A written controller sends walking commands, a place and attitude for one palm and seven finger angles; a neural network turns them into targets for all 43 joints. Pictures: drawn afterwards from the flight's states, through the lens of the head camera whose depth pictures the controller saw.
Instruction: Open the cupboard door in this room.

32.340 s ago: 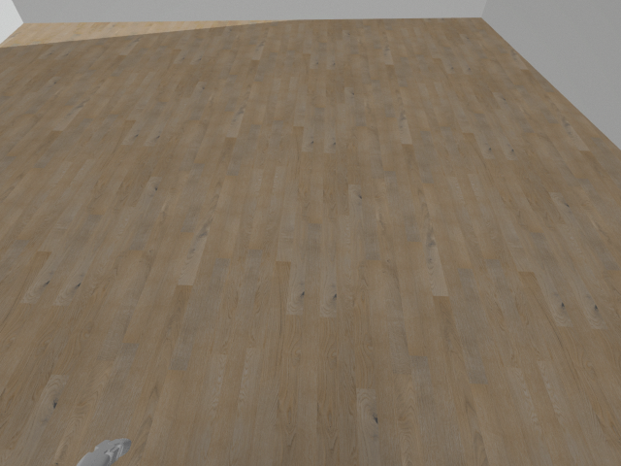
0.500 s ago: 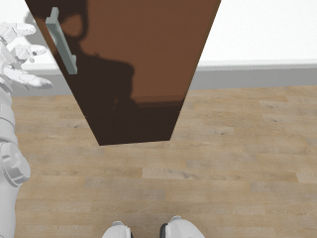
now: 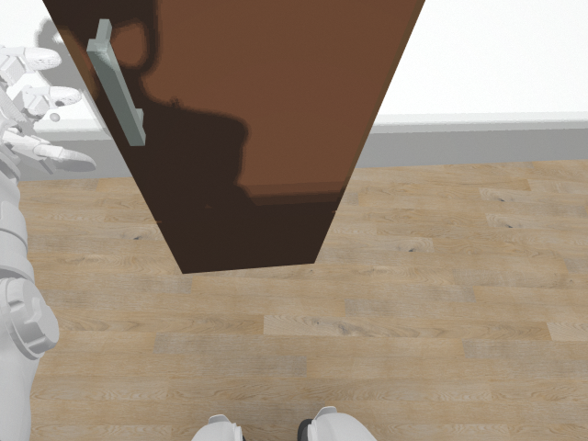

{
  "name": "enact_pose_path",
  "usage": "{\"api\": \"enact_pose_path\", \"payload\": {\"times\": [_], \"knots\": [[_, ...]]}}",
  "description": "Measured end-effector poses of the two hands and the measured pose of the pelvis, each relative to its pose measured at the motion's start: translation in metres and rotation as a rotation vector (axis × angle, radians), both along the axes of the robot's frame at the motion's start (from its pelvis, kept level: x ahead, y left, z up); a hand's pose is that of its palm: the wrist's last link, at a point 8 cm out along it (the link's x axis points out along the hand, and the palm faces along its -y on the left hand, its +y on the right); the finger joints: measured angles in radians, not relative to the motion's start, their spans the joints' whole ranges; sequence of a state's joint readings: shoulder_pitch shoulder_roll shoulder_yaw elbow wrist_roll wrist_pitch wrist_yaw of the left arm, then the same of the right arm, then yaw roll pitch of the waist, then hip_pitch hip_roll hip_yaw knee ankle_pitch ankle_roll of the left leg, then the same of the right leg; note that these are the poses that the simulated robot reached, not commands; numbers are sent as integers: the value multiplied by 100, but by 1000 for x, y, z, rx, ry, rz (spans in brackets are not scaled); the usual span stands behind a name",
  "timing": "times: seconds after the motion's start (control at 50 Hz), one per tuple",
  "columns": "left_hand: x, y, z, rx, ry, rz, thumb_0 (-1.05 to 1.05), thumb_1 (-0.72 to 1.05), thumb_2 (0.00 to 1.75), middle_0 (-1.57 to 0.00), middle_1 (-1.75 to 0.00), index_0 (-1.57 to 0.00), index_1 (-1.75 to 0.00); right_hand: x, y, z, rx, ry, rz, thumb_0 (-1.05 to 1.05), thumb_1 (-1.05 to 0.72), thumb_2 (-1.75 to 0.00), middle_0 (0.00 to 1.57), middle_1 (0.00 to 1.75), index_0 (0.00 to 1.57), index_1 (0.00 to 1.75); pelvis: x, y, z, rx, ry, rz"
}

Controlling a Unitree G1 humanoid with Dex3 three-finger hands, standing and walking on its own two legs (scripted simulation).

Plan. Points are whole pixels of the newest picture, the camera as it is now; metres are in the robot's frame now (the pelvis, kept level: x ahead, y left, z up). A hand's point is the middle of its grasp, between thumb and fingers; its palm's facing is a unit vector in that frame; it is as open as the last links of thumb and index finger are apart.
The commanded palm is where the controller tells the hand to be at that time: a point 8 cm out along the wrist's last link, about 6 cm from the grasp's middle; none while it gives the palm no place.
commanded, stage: move the hooked fingers beside the handle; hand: left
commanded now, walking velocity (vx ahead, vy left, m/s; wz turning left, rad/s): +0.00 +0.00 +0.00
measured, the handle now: (122, 88) +0.55 +0.19 +0.10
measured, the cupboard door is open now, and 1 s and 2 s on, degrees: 0 0 0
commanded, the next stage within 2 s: slide the fingers in behind the handle in 0.40 s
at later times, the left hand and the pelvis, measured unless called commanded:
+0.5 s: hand (65, 118) +0.50 +0.25 +0.11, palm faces +0.02 -1.00 +0.00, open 14.0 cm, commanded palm +0.48 +0.28 +0.10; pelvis -0.01 +0.00 +0.00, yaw +1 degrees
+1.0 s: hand (88, 120) +0.50 +0.22 +0.10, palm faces +0.03 -1.00 +0.02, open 14.0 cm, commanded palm +0.47 +0.26 +0.10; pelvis -0.01 -0.01 +0.00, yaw +0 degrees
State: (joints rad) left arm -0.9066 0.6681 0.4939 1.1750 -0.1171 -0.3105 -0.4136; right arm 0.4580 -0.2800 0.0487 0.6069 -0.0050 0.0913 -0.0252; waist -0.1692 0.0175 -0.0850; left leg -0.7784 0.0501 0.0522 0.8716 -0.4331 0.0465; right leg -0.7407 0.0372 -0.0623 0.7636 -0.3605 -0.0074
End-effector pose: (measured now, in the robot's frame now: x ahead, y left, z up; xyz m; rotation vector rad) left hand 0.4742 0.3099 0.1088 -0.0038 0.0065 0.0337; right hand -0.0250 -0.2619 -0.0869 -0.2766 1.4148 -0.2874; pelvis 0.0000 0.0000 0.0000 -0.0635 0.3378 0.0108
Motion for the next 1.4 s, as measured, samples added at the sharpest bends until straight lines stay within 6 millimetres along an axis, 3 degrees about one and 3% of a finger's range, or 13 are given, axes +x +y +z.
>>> {"api": "enact_pose_path", "payload": {"times": [0.14,0.24,0.42,0.56,0.72,1.14,1.4], "knots": [[-1,-4,-5,-15,52,-19,-1,-50,30,-30,-120,-30,-120,26,-1,-3,-5,-60,39,0,-90,-90,21,30,21,30,0,1,-1,-1,-5,16],[-3,-9,-6,-11,26,-9,-1,-50,30,-30,-120,-30,-120,33,-2,-5,-4,-85,54,0,-90,-90,21,30,21,30,-3,1,-2,0,-6,13],[0,-7,-4,17,22,4,-1,-50,30,-30,-120,-30,-120,17,-5,-7,-7,-58,40,0,-90,-90,21,30,21,30,-9,-2,-5,0,2,14],[2,-15,-2,-20,30,-16,-1,-50,30,-30,-120,-30,-120,-3,-6,-7,-3,-7,18,0,-90,-90,21,30,21,30,-10,-5,-4,2,-1,14],[4,-24,-3,-1,15,-11,-1,-50,30,-30,-120,-30,-120,-14,-8,-3,-7,-3,-4,0,-90,-90,21,30,21,30,-10,-7,-4,4,1,3],[0,-43,-5,-1,21,-18,-1,-50,30,-30,-120,-30,-120,15,-6,-10,18,-75,37,0,-90,-90,21,30,21,30,-10,-6,-4,7,-12,15],[10,-70,-9,-19,17,-10,-1,-50,30,-30,-120,-30,-121,9,-3,-13,38,-70,19,0,-90,-90,21,30,20,30,-8,-7,-5,12,-7,7]]}}
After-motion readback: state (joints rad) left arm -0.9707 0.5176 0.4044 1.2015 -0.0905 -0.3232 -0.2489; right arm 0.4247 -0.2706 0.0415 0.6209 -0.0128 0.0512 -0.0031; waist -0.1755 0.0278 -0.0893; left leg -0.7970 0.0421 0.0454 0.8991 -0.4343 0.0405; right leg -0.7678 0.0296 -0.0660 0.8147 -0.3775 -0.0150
